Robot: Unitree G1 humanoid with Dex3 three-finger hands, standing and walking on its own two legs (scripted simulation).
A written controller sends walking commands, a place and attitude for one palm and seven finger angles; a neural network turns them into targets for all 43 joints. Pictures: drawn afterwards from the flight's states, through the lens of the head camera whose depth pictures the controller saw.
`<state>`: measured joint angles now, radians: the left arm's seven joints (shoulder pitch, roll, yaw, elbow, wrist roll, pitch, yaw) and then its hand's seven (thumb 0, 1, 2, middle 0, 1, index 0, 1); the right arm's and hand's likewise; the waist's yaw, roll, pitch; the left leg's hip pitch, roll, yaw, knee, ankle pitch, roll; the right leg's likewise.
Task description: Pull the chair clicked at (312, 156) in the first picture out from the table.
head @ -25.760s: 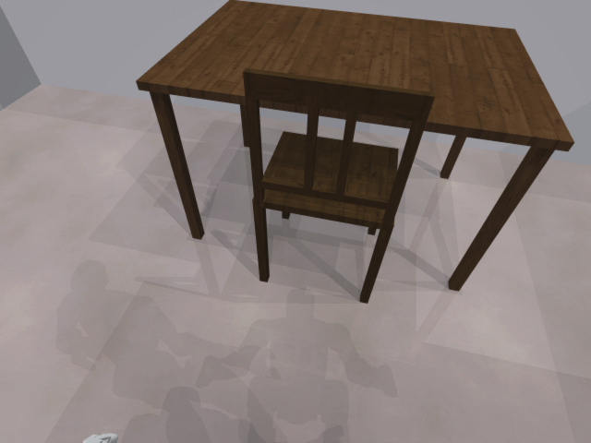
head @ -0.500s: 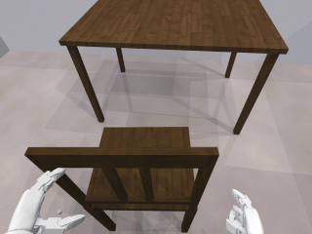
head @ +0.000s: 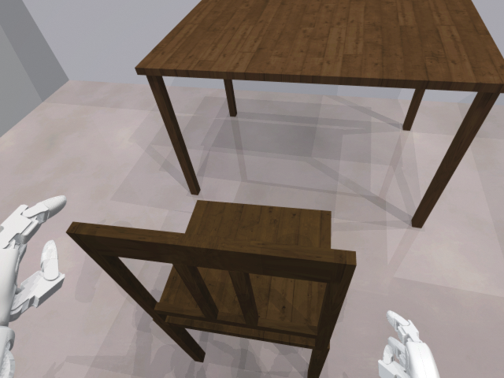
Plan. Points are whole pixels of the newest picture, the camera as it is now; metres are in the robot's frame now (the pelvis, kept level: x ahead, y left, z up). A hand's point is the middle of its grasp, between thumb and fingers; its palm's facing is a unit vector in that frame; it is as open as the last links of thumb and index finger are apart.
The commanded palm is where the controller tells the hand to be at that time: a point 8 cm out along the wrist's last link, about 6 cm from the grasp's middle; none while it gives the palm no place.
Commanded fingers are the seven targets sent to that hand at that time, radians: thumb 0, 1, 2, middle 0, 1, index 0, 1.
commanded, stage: draw the hand back to the body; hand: left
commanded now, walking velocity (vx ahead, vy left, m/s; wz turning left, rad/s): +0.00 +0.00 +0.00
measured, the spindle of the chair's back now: (199, 291) +0.27 +0.17 -0.09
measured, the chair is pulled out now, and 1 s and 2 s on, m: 0.60 0.60 0.60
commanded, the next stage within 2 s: step back with the hand held close in 0.18 s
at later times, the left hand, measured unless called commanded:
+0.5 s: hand (21, 258) +0.18 +0.28 +0.19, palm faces +0.44 -0.73 -0.53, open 7.4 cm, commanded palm +0.11 +0.31 +0.18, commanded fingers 0.00 0.90 0.90 -0.20 -0.30 -0.20 -0.30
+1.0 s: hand (7, 327) +0.12 +0.28 +0.16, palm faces +0.43 -0.77 -0.48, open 7.4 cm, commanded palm +0.06 +0.32 +0.18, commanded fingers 0.00 0.90 0.90 -0.20 -0.30 -0.20 -0.30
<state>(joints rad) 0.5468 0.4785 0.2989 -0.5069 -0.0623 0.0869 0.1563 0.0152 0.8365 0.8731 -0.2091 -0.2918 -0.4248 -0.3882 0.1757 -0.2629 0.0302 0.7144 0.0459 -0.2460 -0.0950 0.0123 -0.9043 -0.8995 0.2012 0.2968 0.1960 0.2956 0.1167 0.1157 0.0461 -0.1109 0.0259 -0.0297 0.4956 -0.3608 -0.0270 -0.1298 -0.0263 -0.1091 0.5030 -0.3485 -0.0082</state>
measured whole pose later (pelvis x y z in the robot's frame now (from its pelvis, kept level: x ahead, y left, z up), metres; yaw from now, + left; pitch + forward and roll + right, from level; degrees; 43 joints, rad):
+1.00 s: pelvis -0.10 +0.03 -0.01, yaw -4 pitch +0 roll -1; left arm 0.52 0.36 0.40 -0.42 -0.04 -0.14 0.16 0.01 0.89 0.90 -0.21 -0.30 -0.20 -0.30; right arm 0.17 -0.21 -0.02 0.63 0.03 -0.08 -0.08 0.01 -0.90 -0.90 0.20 0.30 0.20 0.30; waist 0.03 0.08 0.01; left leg -0.35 0.03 0.02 0.70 -0.38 0.00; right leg -0.34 -0.03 -0.07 0.55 -0.21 0.01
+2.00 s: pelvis -0.29 -0.01 -0.01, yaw -1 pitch -2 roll -2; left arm 0.53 0.43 0.43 -0.48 -0.03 -0.21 0.15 0.01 0.89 0.90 -0.21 -0.30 -0.21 -0.30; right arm 0.24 -0.18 0.00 0.68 0.02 -0.11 -0.06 0.01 -0.90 -0.90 0.21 0.30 0.20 0.30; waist 0.00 0.04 0.01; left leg -0.41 0.05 -0.05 0.80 -0.43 -0.01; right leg -0.27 -0.02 -0.07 0.56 -0.26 0.01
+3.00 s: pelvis -0.33 -0.01 +0.00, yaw +0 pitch -1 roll -1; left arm 0.30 0.21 0.00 0.92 0.01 0.04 0.02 -0.03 0.95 0.90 -0.20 -0.30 -0.20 -0.30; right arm 0.31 -0.18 -0.01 0.96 -0.01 0.02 -0.02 0.00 -0.92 -0.90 0.20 0.30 0.20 0.30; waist -0.01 0.00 0.05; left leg -0.22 0.00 -0.01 0.50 -0.25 0.02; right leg -0.20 -0.01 -0.09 0.45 -0.22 -0.01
